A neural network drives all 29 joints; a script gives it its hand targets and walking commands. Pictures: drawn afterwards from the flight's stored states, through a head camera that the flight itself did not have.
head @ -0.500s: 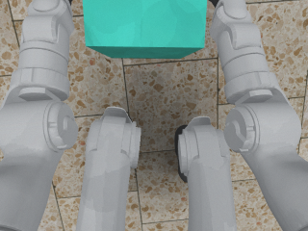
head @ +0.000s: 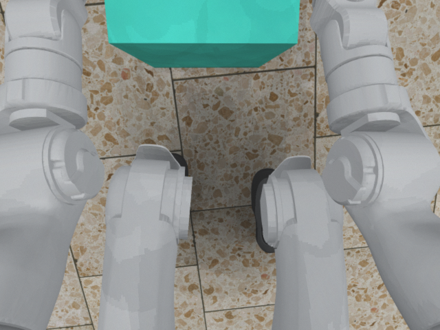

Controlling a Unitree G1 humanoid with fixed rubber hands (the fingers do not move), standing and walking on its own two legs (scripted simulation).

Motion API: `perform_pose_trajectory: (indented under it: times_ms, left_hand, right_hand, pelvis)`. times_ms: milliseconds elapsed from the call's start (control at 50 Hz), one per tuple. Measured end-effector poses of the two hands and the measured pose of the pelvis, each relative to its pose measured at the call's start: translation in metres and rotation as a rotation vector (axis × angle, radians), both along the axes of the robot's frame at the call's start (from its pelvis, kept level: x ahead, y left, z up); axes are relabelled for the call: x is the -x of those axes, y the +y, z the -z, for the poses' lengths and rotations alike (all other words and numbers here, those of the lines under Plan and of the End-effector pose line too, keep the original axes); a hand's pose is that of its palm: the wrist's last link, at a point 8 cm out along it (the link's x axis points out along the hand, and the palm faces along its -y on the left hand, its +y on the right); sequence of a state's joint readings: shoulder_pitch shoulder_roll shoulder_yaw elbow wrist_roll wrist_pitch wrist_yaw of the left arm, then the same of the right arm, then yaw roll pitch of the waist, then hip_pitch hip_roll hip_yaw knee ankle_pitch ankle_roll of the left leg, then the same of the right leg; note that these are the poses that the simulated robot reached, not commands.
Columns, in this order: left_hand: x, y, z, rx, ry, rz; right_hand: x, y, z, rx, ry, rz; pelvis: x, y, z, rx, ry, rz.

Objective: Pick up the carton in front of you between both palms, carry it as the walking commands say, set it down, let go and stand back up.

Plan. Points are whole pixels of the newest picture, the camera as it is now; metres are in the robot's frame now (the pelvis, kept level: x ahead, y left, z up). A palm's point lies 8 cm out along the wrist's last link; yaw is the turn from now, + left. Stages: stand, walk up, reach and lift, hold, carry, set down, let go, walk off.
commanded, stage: set down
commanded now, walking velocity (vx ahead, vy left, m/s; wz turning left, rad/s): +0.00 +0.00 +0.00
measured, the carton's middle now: out of the picture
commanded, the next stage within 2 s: let go in 1.42 s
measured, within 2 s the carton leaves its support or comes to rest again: neither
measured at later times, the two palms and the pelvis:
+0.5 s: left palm out of the picture +0.55 +0.27 -0.13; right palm out of the picture +0.58 -0.12 -0.13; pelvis +0.00 +0.01 +0.00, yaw +0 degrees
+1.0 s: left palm out of the picture +0.55 +0.28 +0.03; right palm out of the picture +0.59 -0.11 +0.03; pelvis +0.01 +0.01 +0.12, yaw +0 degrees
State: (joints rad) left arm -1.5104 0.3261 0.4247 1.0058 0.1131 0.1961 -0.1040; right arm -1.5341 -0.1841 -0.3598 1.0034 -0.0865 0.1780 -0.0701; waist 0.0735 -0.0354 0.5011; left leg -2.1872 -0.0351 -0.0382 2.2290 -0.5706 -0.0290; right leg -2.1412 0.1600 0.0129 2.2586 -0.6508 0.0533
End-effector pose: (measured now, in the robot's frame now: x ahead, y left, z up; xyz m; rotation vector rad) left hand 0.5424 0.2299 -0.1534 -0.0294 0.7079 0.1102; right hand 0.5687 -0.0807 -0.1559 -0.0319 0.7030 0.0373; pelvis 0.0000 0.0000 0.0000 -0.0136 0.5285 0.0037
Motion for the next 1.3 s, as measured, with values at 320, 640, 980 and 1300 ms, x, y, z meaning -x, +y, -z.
perform_pose_trajectory:
  times_ms: [320, 640, 980, 1300]
  left_hand:
    - [0.007, 0.036, 0.023, -0.095, 0.026, -0.1]
    - [-0.014, 0.036, -0.083, -0.067, -0.087, -0.095]
    - [-0.01, 0.047, -0.18, -0.081, -0.087, -0.093]
    - [-0.006, 0.054, -0.284, -0.077, -0.083, -0.082]
  right_hand:
    - [0.005, -0.036, 0.023, 0.098, 0.013, 0.041]
    - [-0.016, -0.027, -0.084, 0.087, -0.082, 0.071]
    - [-0.018, -0.031, -0.182, 0.082, -0.092, 0.081]
    - [-0.016, -0.033, -0.283, 0.078, -0.09, 0.07]
  pelvis:
    - [-0.003, 0.006, 0.002, 0.006, 0.016, 0.002]
    - [0.001, 0.006, -0.034, 0.022, 0.091, -0.021]
    - [-0.008, 0.009, -0.118, 0.031, 0.254, -0.031]
    - [-0.022, 0.008, -0.211, 0.024, 0.282, -0.039]
